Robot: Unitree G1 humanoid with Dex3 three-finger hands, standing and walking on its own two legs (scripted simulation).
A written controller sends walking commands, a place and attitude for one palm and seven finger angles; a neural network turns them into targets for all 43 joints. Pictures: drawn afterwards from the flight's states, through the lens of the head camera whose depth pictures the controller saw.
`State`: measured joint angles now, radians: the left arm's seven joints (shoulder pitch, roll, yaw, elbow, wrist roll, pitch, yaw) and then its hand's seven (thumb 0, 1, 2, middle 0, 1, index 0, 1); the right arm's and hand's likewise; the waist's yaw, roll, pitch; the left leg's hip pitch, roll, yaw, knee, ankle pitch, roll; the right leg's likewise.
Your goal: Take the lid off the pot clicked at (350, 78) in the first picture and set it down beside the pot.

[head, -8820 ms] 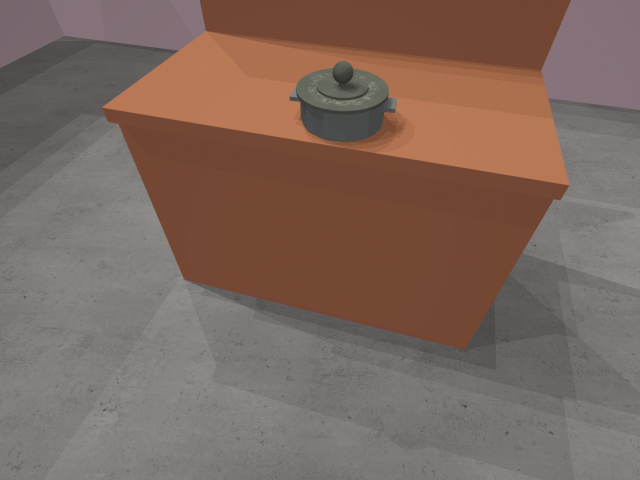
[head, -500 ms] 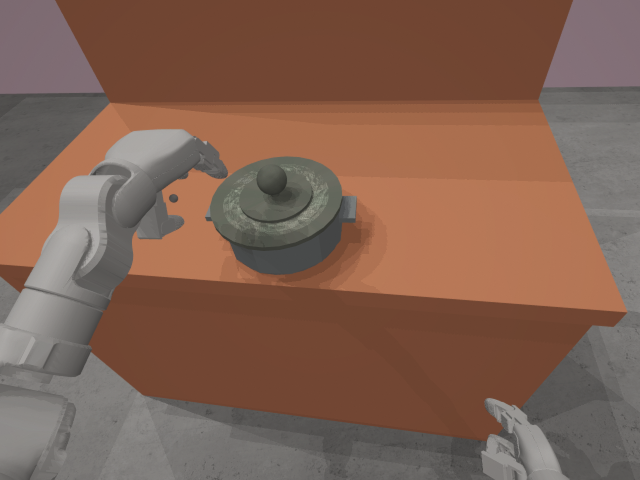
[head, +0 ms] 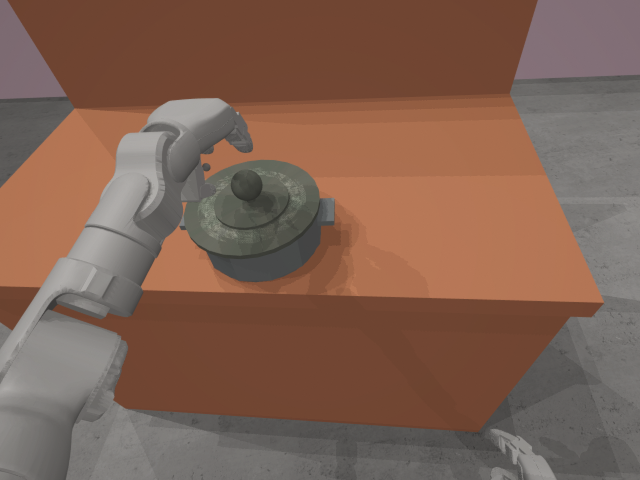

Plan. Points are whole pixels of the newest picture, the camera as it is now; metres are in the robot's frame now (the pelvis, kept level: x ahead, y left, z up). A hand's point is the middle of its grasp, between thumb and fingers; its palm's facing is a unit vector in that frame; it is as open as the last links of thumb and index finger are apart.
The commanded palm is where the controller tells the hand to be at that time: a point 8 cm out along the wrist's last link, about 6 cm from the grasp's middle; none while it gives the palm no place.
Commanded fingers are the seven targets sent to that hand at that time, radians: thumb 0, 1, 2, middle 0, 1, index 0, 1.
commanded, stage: move the open hand above the knob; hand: left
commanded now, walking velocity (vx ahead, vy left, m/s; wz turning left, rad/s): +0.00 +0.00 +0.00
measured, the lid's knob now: (246, 185) +0.50 +0.12 +0.10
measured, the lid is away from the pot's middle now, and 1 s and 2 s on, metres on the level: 0.00 0.00 0.00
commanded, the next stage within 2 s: lower the open fingers around the knob in 1.00 s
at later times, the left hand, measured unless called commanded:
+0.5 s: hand (242, 140) +0.48 +0.10 +0.19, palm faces -0.23 -0.02 -0.97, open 10.2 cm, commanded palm +0.46 +0.11 +0.25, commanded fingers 0.00 -0.35 1.52 -0.84 -0.08 -0.84 -0.08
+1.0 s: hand (229, 149) +0.47 +0.12 +0.19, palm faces -0.22 +0.00 -0.98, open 10.2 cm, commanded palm +0.45 +0.12 +0.25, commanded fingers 0.00 -0.35 1.52 -0.84 -0.08 -0.84 -0.08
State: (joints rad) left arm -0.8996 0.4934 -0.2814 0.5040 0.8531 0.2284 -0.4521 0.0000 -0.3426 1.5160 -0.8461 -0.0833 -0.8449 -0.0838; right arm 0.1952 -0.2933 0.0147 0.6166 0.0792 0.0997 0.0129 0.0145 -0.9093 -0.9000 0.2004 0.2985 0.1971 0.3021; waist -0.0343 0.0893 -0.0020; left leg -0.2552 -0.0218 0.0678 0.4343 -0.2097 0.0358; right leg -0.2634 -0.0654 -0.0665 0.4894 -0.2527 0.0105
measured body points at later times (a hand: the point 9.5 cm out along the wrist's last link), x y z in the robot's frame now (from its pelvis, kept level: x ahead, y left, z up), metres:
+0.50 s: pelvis +0.01 +0.00 +0.00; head +0.03 -0.04 +0.45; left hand +0.49 +0.10 +0.25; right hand +0.10 -0.27 -0.13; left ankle +0.01 +0.10 -0.74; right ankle +0.00 -0.13 -0.74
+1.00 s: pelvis +0.01 +0.00 +0.00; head +0.03 -0.04 +0.45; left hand +0.47 +0.11 +0.25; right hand +0.15 -0.25 -0.12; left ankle +0.01 +0.10 -0.74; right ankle +0.00 -0.13 -0.74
